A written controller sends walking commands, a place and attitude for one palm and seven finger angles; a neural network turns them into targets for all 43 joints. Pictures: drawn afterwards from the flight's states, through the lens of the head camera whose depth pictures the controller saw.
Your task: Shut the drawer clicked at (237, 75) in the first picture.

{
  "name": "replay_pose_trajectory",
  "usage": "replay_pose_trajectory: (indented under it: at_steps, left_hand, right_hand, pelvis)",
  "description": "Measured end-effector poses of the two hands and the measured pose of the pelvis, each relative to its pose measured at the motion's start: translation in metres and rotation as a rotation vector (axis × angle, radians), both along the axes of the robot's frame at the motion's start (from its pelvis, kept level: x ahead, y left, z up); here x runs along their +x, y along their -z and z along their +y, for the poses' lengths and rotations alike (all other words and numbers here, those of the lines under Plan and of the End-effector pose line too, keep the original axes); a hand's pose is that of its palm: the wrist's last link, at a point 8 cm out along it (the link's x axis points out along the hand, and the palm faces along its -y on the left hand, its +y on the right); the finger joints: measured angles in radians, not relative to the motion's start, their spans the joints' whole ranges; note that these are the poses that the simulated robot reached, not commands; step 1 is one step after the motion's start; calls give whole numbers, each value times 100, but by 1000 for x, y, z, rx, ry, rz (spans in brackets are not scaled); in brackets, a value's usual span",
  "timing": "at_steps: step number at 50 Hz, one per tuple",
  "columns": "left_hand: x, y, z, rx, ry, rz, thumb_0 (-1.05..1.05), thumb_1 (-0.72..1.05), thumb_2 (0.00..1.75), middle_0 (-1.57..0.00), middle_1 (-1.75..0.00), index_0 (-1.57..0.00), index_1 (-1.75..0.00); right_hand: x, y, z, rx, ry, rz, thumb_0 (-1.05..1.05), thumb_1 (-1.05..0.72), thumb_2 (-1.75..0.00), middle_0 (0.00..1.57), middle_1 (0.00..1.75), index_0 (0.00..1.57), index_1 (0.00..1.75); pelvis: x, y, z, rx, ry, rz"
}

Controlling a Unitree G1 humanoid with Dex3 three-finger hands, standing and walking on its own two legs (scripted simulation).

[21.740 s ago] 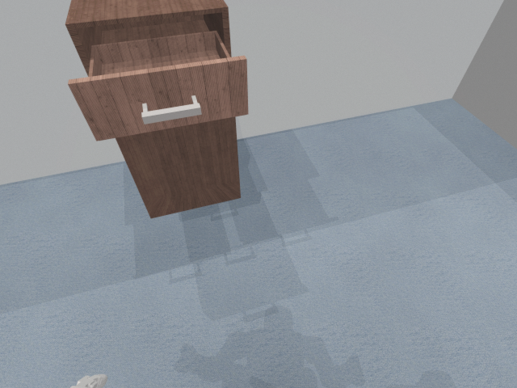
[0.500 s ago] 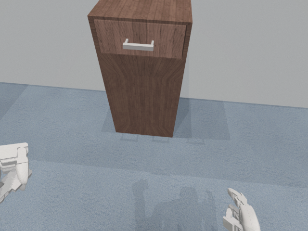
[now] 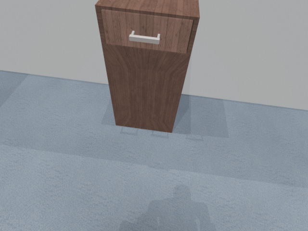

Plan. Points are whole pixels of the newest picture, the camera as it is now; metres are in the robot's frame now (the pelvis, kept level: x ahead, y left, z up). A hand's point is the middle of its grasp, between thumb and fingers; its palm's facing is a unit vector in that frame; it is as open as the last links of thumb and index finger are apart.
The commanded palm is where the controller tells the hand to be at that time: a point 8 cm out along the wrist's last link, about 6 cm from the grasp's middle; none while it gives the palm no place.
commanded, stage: let the arm hang, fingers relaxed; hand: left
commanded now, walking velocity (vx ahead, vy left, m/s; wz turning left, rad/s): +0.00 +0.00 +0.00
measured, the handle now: (145, 36) +0.89 +0.10 +0.03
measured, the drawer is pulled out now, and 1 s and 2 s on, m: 0.00 0.00 0.00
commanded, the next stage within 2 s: look to check the result in 0.72 s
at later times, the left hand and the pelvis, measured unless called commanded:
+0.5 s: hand out of the picture +0.03 +0.19 -0.17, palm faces +0.01 -0.97 -0.22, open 7.2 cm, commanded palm none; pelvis +0.01 +0.00 +0.01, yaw -1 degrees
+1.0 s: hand out of the picture +0.03 +0.17 -0.17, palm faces +0.02 -0.98 -0.22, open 7.4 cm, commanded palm none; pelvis +0.03 -0.01 +0.01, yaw -1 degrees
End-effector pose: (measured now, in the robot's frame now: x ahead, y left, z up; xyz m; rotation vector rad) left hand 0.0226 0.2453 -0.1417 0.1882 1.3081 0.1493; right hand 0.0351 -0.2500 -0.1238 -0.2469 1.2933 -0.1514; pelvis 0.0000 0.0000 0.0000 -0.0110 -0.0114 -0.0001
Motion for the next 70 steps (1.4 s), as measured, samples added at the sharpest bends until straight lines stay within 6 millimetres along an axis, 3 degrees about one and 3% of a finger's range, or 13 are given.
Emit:
replay_pose_trajectory:
  at_steps: [5, 10, 15, 22, 31, 52, 70]
  left_hand:
    - [-40, -5, 10, 20, -34, 117, 1, 91, 90, -76, -94, -75, -93]
    - [-54, -12, 15, 45, -48, 167, 1, 91, 90, -57, -72, -56, -71]
    - [-43, -13, 13, 48, -45, 152, 1, 91, 90, -39, -51, -38, -51]
    - [-9, -9, -2, 20, -26, 76, 0, 91, 90, -25, -35, -24, -36]
    - [20, -5, -21, -18, -10, 21, 0, 92, 90, -21, -30, -20, -31]
    - [2, -7, -28, -7, -42, 108, 0, 91, 90, -20, -30, -20, -30]
    - [24, -10, -33, -1, -32, 55, 0, 91, 90, -20, -30, -20, -30]
  right_hand:
    - [-33, 8, 8, 26, 34, 104, 1, -91, -90, 20, 30, 20, 30]
    - [-46, 15, 18, 60, 61, 133, 1, -91, -90, 20, 30, 20, 30]
    - [-46, 19, 25, 82, 76, 130, 0, -91, -90, 20, 30, 20, 30]
    - [-37, 20, 28, 92, 85, 108, 0, -91, -90, 20, 30, 20, 30]
    - [-24, 18, 28, 90, 92, 84, 0, -91, -90, 20, 30, 20, 30]
    - [-17, 18, 18, 87, 96, 122, 0, -91, -90, 20, 30, 20, 30]
    - [0, 17, 2, 71, 85, 86, 0, -91, -90, 20, 30, 20, 30]
  pelvis:
    - [-1, -3, 2, -4, -4, 0]
    - [0, -4, 3, 0, 0, -2]
    - [2, -5, 3, 5, 6, -3]
    - [7, -5, 2, 9, 9, -7]
    - [14, -7, -2, 11, 12, -10]
    - [27, -8, -12, 12, 12, -9]
    - [33, -9, -20, 13, 10, -14]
